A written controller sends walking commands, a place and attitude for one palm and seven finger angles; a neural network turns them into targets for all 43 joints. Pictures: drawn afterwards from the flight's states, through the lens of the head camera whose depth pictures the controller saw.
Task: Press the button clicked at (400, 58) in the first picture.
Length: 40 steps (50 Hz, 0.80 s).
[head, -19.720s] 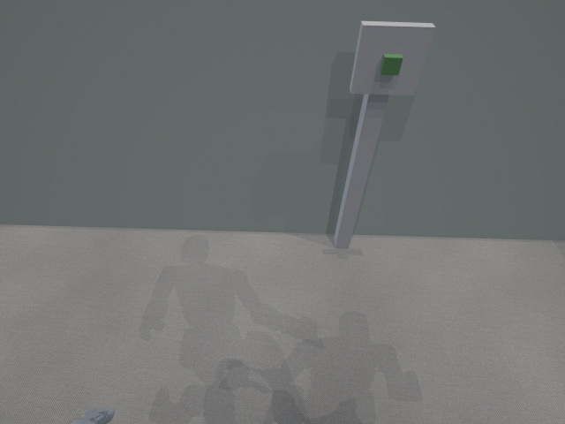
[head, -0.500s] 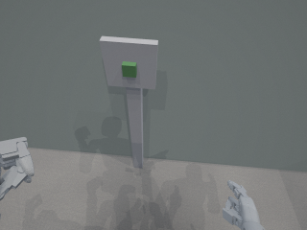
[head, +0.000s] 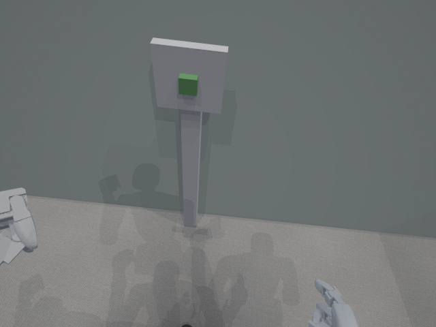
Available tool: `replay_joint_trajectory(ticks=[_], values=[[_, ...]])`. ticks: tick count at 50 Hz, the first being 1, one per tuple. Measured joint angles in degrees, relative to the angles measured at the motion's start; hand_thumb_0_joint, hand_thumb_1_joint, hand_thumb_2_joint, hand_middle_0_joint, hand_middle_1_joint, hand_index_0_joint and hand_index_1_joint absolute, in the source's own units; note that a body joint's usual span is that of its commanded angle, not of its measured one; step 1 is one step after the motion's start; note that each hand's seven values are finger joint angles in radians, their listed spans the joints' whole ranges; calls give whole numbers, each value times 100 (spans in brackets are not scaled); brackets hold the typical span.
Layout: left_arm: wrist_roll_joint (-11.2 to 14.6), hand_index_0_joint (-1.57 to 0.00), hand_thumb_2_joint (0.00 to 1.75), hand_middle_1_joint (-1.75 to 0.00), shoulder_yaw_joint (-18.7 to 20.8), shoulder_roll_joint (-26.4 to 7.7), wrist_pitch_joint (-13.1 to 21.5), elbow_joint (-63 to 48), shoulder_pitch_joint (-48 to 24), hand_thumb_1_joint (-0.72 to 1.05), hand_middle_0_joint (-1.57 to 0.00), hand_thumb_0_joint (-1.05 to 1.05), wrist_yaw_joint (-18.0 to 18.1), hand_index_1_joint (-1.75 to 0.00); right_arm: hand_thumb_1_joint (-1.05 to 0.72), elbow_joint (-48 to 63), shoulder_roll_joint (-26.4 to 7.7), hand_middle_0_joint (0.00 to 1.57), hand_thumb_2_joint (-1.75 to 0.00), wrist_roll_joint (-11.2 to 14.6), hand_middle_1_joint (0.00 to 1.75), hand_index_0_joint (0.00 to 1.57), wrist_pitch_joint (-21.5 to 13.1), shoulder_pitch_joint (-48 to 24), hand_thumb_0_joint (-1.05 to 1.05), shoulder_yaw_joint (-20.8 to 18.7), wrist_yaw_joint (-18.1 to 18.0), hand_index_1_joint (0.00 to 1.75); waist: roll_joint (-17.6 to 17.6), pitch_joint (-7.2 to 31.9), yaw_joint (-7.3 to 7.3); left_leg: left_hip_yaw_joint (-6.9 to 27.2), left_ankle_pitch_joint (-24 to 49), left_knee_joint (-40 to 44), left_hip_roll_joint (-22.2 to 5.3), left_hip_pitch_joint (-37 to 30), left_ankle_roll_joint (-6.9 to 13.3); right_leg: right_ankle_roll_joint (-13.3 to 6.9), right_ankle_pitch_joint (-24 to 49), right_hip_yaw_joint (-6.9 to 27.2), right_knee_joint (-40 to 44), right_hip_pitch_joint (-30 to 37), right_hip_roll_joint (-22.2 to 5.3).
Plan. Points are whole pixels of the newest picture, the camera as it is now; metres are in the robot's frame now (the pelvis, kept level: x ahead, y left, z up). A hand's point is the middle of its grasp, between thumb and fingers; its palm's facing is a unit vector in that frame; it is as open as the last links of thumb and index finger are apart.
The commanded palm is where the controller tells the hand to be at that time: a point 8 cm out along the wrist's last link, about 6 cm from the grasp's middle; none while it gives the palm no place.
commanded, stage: step back with the hand held close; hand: left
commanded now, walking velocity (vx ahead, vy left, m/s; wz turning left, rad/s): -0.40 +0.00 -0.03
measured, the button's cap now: (188, 84) +0.65 +0.12 +0.09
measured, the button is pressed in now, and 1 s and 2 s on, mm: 0 0 0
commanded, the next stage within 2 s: stop stepping back and stand still in 0.10 s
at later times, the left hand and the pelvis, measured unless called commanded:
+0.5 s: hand out of the picture +0.14 +0.27 +0.15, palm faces +0.44 -0.83 -0.35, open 3.1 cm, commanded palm +0.08 +0.29 +0.18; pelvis -0.06 +0.01 -0.01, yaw +0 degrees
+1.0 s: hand out of the picture +0.08 +0.26 +0.14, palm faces +0.43 -0.84 -0.33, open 3.1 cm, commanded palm none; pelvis -0.10 +0.02 +0.00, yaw +0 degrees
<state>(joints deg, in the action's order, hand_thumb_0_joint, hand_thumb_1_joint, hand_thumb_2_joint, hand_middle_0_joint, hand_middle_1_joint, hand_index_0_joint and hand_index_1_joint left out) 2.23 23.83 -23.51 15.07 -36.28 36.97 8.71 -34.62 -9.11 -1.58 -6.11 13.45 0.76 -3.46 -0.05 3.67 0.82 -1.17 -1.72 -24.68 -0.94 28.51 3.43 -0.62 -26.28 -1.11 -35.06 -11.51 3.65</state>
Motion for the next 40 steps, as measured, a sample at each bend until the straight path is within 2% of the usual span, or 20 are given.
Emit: replay_joint_trajectory(ticks=[3, 4, 7, 11, 13, 15, 17, 19, 21, 22, 24, 25, 27, 29, 32, 36, 38, 40], values=[[79, -131, 90, -150, -76, -65, 35, -114, 20, 89, -131, 1, -59, -150, -90, 28, 9, 20, -90, -21, 30, 21, -13, -329, 1, 51, 67, 30, -211, -69, -147, -265, 277, 165, 40, 262, -63, -100, 482, 116, 1304, 527, -178], [81, -131, 90, -150, -167, -32, 76, -90, -65, 89, -131, 1, -101, -150, -90, -11, -41, 21, -90, -16, 30, 21, 16, -490, 1, 53, 71, 30, -122, -177, -196, -285, 297, 74, -57, 358, -82, -64, 398, 152, 1378, 500, -108], [93, -131, 90, -150, -353, -83, 129, -32, -206, 89, -131, 1, -184, -150, -90, -148, -122, 21, -90, 16, 30, 21, 131, -703, 1, 41, 17, 30, 90, -423, -154, -188, 365, 43, -193, 277, -82, -14, 435, 123, 1152, 480, 66], [158, -131, 90, -150, -190, -318, 129, -32, -214, 89, -131, 1, -282, -150, -90, -39, -147, 21, -90, 141, 30, 21, 245, -582, 1, 14, -39, 30, 56, -440, -37, -154, 433, 21, -184, 104, -96, -7, 300, 71, 755, 497, 69], [205, -131, 90, -150, -100, -361, 105, 27, -123, 89, -131, 1, -298, -150, -90, 55, -201, 20, -90, 162, 30, 21, 279, -470, 1, -19, -50, 30, 112, -359, 59, -89, 406, -47, -182, 77, -128, -58, 266, 8, 688, 550, 93], [245, -131, 90, -149, -86, -336, 34, 73, 53, 89, -131, 1, -273, -150, -90, 90, -275, 20, -90, 186, 30, 21, 308, -289, 1, -69, -72, 30, 151, -181, 119, 25, -225, -498, -112, 168, -290, -85, 242, -42, 673, 618, 68], [245, -131, 90, -150, -109, -237, -42, 102, 299, 89, -131, 1, -217, -150, -90, 7, -357, 20, -90, 191, 30, 21, 347, -51, 1, -133, -110, 30, 112, 141, 49, 169, -889, -1541, 39, 171, -434, -85, 170, 32, 607, 630, -16], [161, -131, 90, -150, -169, -78, -97, 240, 384, 89, -131, 1, -172, -150, -90, -123, -441, 20, -90, 196, 30, 21, 372, 203, 1, -195, -183, 30, 76, 480, -23, 201, -1169, -2254, 112, -43, -441, -23, 142, 75, 646, 648, -94], [67, -131, 90, -150, -271, 93, -156, 482, 126, 89, -132, 1, -135, -150, -90, -227, -533, 20, -90, 204, 30, 20, 326, 381, 1, -220, -276, 30, 71, 608, -42, 146, -1704, -1838, 98, -469, -373, 58, 135, -23, 703, 662, -145], [28, -131, 90, -150, -314, 180, -169, 635, -107, 89, -132, 0, -118, -150, -90, -277, -567, 20, -90, 206, 30, 20, 273, 393, 1, -216, -317, 30, 53, 541, -42, 117, -1701, -1436, 131, -647, -258, 94, 117, -98, 669, 636, -188], [-53, -131, 90, -150, -334, 328, -262, 935, -565, 89, -132, 1, -57, -150, -90, -351, -517, 20, -90, 205, 30, 20, 202, 233, 1, -160, -320, 30, -155, 190, -131, -4, -1492, -1112, 295, -783, -14, 133, 361, -52, 387, 469, -383], [-73, -131, 90, -150, -321, 359, -324, 985, -694, 89, -132, 1, -27, -150, -90, -297, -475, 20, -90, 198, 30, 20, 144, 126, 1, -121, -275, 30, -215, -15, -168, -84, -1371, -963, 315, -850, 45, 110, 561, 7, 95, 291, -428], [-72, -131, 90, -150, -323, 312, -417, 873, -748, 89, -131, 1, -26, -150, -90, -126, -336, 20, -90, 144, 30, 20, -23, -58, 1, -55, -148, 30, -263, -349, -118, -167, -1107, -627, 311, -976, 70, 68, 251, 163, -617, -115, -377], [-58, -131, 90, -150, -398, 180, -453, 513, -627, 89, -131, 1, -65, -150, -90, 31, -168, 20, -90, 106, 30, 20, -178, -131, 1, 13, -37, 30, -269, -514, -18, -152, -854, -283, 294, -1080, 65, 65, 18, 191, -945, -395, -302], [-18, -130, 90, -150, -396, -79, -378, -176, -141, 89, -131, 1, -83, -150, -90, 185, 48, 20, -90, 111, 30, 20, -304, -113, 1, 150, 72, 30, -288, -492, 87, -150, -598, 76, 265, -1176, 67, 105, 211, 65, -662, -533, -298], [25, -131, 90, -150, -181, -323, -246, -345, 390, 89, -131, 1, -64, -150, -90, 241, 157, 21, -90, 76, 30, 21, -209, -36, 1, 251, 41, 30, -179, -238, 119, -183, -444, 302, 286, -1220, 34, 103, 381, -195, 200, -285, -343], [36, -131, 90, -150, -71, -348, -251, -86, 437, 89, -131, 1, -34, -150, -90, 252, 129, 21, -90, 80, 30, 21, -97, -7, 1, 240, -6, 31, -99, -114, 98, -194, -456, 227, 352, -1130, -9, 35, 559, -261, 814, 0, -362], [49, -131, 90, -150, -111, -192, -306, 324, 279, 89, -131, 1, -45, -150, -90, 165, 4, 21, -90, 87, 30, 21, 35, -46, 1, 172, -36, 31, 135, -99, 57, -132, -640, -56, 305, -984, -111, -69, 1207, -331, 1080, 75, -308]])
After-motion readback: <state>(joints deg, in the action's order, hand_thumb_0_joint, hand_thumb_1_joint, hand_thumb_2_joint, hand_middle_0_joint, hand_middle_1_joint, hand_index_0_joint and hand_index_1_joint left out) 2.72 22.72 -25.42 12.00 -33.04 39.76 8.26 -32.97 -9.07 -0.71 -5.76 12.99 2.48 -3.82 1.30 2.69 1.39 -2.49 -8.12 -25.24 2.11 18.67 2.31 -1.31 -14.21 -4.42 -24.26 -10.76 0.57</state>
